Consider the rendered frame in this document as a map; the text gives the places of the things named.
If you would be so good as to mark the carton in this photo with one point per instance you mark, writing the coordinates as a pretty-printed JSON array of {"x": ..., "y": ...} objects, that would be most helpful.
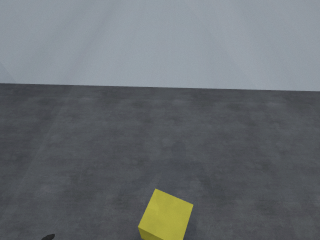
[{"x": 165, "y": 218}]

